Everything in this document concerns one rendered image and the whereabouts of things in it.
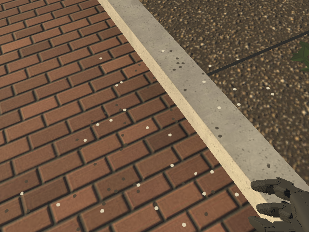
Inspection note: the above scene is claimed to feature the right robot hand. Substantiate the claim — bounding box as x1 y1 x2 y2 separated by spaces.
248 177 309 232

